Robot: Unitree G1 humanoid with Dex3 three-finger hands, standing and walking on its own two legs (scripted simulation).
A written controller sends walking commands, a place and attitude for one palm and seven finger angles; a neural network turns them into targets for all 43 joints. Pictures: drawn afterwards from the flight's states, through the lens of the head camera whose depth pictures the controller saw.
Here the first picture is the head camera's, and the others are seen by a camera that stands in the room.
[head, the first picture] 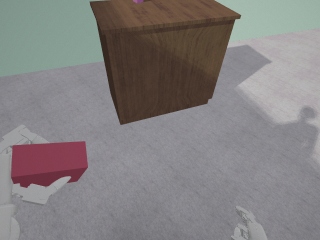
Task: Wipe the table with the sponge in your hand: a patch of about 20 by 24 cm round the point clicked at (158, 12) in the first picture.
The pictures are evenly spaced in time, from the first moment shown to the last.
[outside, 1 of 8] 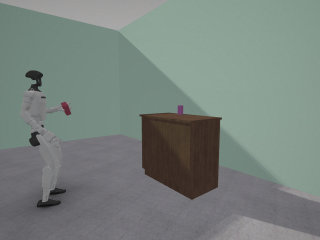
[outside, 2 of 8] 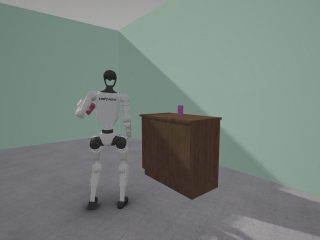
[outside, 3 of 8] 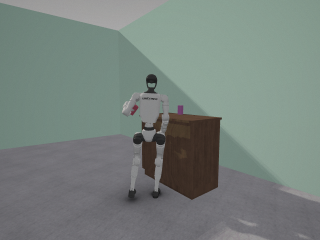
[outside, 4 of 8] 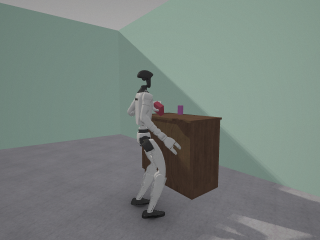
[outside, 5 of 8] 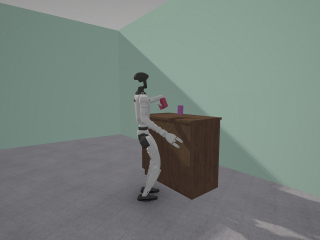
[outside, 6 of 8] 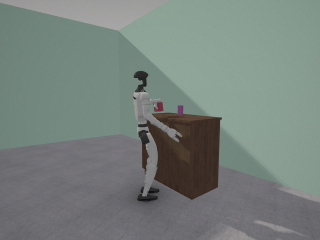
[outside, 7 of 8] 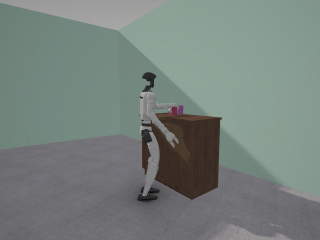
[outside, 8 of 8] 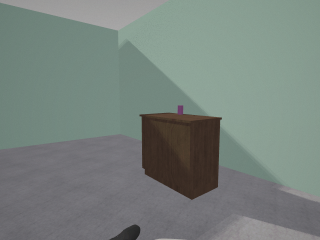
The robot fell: yes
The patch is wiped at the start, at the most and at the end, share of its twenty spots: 0.00 0.80 0.80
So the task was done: no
